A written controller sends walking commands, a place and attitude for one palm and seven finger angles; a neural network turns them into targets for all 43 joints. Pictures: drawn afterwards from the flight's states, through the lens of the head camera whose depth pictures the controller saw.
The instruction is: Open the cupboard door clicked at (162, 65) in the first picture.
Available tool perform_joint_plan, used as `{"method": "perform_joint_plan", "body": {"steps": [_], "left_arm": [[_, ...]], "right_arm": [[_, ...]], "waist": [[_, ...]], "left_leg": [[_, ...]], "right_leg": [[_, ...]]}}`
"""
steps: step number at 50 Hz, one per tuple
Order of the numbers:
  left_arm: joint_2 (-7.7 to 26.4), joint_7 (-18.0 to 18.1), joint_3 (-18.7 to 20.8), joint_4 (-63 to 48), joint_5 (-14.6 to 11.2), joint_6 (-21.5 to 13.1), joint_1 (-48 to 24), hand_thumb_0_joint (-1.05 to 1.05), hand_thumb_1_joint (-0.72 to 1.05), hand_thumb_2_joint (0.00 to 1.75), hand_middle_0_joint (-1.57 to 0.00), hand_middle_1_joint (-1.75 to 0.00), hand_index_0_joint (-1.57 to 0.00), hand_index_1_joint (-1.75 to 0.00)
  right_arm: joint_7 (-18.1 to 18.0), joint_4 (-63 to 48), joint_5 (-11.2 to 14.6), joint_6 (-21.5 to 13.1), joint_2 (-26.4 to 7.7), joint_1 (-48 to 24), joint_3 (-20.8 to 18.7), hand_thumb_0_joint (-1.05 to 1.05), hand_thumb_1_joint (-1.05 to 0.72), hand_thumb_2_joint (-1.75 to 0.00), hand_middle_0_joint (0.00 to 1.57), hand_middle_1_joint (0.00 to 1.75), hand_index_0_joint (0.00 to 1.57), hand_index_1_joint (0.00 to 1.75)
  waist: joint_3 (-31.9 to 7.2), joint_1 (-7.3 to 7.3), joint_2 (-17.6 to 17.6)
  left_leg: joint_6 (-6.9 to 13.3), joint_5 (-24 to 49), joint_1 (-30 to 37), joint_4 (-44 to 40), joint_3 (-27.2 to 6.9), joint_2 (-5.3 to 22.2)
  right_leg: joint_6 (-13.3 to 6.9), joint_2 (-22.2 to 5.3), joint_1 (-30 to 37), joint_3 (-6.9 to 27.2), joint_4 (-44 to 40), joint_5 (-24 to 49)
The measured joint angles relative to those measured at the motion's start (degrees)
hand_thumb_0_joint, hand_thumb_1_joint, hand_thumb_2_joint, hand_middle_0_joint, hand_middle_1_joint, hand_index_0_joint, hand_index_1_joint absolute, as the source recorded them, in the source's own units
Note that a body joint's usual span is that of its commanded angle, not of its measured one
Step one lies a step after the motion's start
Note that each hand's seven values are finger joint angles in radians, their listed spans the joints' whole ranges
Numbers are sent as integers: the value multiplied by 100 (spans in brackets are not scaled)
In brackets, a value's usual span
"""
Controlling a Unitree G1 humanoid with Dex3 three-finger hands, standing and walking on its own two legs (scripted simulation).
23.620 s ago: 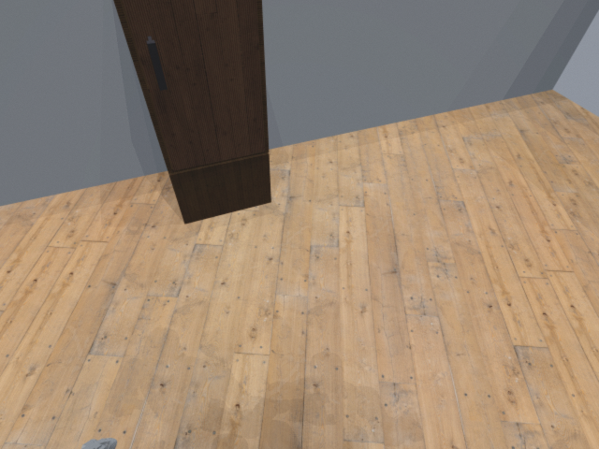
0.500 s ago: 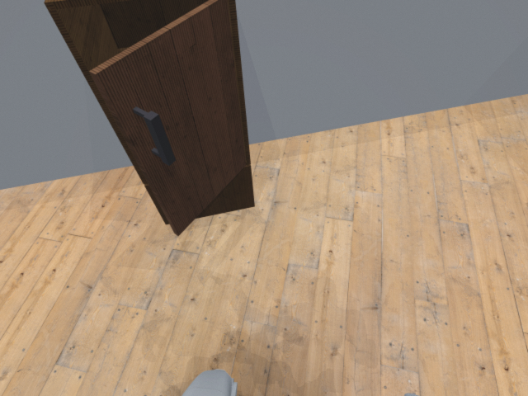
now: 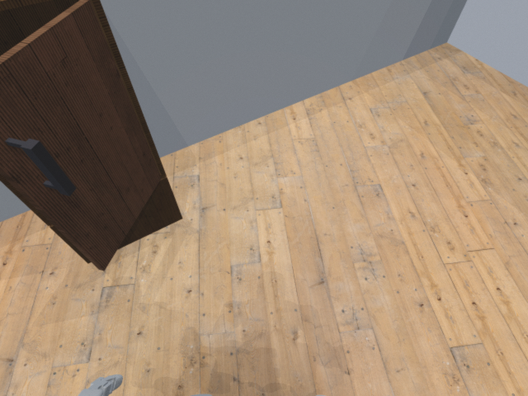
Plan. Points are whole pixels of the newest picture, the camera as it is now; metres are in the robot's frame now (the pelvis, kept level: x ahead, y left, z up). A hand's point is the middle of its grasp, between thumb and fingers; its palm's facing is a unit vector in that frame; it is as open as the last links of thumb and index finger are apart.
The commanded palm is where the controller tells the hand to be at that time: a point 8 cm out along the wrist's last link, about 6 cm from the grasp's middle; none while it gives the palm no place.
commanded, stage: walk to a spot facing it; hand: left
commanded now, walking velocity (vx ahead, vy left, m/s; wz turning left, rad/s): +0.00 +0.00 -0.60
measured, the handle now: (41, 167) +0.48 +0.47 +0.00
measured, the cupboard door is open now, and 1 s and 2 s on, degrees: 42 42 42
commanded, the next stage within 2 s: turn to face it in 1.78 s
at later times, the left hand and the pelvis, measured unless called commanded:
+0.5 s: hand (197, 360) +0.19 +0.13 -0.14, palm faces -0.33 -0.92 -0.21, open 7.4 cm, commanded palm none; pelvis +0.02 -0.03 +0.01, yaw -19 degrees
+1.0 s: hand (251, 299) +0.30 +0.05 -0.15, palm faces -0.53 -0.83 -0.18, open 7.4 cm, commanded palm none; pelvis +0.15 -0.10 +0.02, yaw -36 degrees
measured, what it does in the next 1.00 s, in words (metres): walks ahead, turning right: left foot, then right foot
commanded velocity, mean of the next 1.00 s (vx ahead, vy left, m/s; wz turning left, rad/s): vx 0.24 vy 0.00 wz -0.53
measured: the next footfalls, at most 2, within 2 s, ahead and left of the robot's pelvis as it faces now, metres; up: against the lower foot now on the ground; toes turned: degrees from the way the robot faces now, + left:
left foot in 0.24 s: +0.08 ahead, +0.13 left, +0.00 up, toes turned -7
right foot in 0.52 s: +0.02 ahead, -0.15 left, +0.00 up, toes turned -24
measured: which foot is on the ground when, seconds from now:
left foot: up 0.00-0.22, down 0.24-0.52, up 0.54-0.82, down 0.84-1.00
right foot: down 0.00-0.24, up 0.26-0.50, down 0.52-0.84, up 0.86-1.00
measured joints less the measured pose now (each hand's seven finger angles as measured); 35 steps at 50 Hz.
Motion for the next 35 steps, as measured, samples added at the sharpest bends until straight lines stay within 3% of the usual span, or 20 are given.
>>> {"method": "perform_joint_plan", "body": {"steps": [3, 5, 8, 11, 12, 15, 18, 21, 24, 26, 28, 30, 32, 35], "left_arm": [[-131, 122, -51, 58, 9, -14, -120, 0, 91, 90, -20, -30, -20, -30], [-182, 190, -64, 64, 30, 30, -131, 0, 91, 90, -20, -30, -20, -30], [-208, 225, -86, 107, 43, 75, -120, 0, 91, 90, -20, -30, -20, -30], [-225, 205, -109, 155, 14, 129, -88, 0, 90, 90, -20, -30, -20, -30], [-252, 190, -118, 144, -10, 167, -53, 0, 90, 90, -20, -30, -20, -30], [-203, 107, -89, 181, -18, 253, -152, 0, 90, 90, -20, -30, -20, -30], [-187, 22, -43, 167, 0, 239, -237, 1, 91, 90, -20, -30, -20, -30], [-245, -49, -48, 115, -2, 196, -236, 1, 91, 90, -20, -30, -20, -30], [-283, -104, -72, 123, 5, 133, -196, 1, 91, 90, -20, -30, -20, -30], [-242, -114, -91, 93, 17, 15, -129, 1, 91, 90, -20, -30, -20, -30], [-315, -31, -97, 157, -1, -105, -147, 0, 91, 90, -20, -30, -20, -30], [-398, 56, -111, 200, -7, -182, -52, 0, 91, 90, -20, -30, -20, -30], [-446, 117, -110, 270, 2, -236, 109, 0, 91, 90, -20, -30, -20, -30], [-463, 120, -113, 432, 13, -294, 365, 0, 91, 90, -20, -30, -20, -30]], "right_arm": [[-27, 143, 63, 148, -214, -125, -88, 1, -90, -90, 20, 30, 20, 30], [-33, 189, 73, 170, -244, -181, -112, 1, -90, -90, 20, 30, 20, 30], [-23, 151, 93, 109, -180, -184, -99, 1, -91, -90, 20, 30, 20, 30], [-17, 68, 104, 5, -103, -118, -52, 1, -91, -90, 20, 30, 20, 30], [-15, 10, 87, -54, -122, -36, -27, 1, -91, -90, 20, 30, 20, 30], [-34, 28, -13, -144, 14, 75, 54, 0, -91, -90, 20, 30, 20, 30], [-21, 95, -64, -149, 135, 244, 126, 0, -90, -90, 20, 30, 20, 30], [2, 153, -90, -147, 157, 368, 143, 0, -90, -90, 20, 30, 20, 30], [48, 185, -85, -172, 124, 478, 118, 0, -90, -90, 20, 30, 20, 30], [89, 186, -41, -161, 94, 601, 85, 0, -90, -90, 21, 30, 20, 30], [109, 314, 1, -31, 3, 505, 27, 1, -90, -90, 20, 30, 20, 30], [132, 421, 9, 35, -59, 371, -28, 1, -90, -90, 20, 30, 20, 30], [160, 431, 3, 17, -71, 231, -70, 1, -90, -90, 20, 30, 20, 30], [201, 302, 11, -65, -24, -2, -109, 1, -91, -90, 20, 30, 20, 30]], "waist": [[170, -63, 174], [208, -91, 104], [176, -110, -107], [69, -142, -236], [-27, -162, -167], [-34, -197, -234], [-53, -167, -210], [-107, -142, -69], [-180, -201, 80], [-274, -222, 58], [-200, -201, 165], [-145, -184, 198], [-135, -154, 135], [-130, -89, -19]], "left_leg": [[81, -648, -610, 1606, -390, -170], [88, -574, -851, 1974, -405, -316], [87, -361, -807, 1298, -306, -491], [125, 217, -425, -38, -264, -620], [224, 370, -265, -597, -341, -566], [359, 744, -275, -567, -226, -440], [272, 849, -40, -894, -98, -253], [171, 908, 166, -1149, 90, -41], [39, 751, 255, -1043, 302, 176], [16, 298, 113, -508, 415, 249], [58, -487, -301, 675, 52, 167], [74, -419, -734, 1608, -222, -27], [48, -132, -1026, 1826, -248, -151], [16, 276, -1206, 1276, -192, -276]], "right_leg": [[-42, 182, -159, 140, 344, -369], [-15, 227, -130, 290, 203, -310], [9, 253, -81, 552, -50, -110], [70, 336, -130, 787, -75, -57], [84, 439, -224, 802, 21, -105], [167, 449, -692, 588, 1345, -1175], [265, 272, -906, 201, 2231, -1249], [272, 77, -659, -110, 1704, -1220], [197, 22, -158, -313, 643, -1147], [2, -3, 249, -261, -249, -805], [-104, 98, 168, -199, -5, -485], [-137, 160, 324, -131, -75, -514], [-129, 185, 551, -4, -365, -459], [-121, 195, 850, 234, -768, -344]]}}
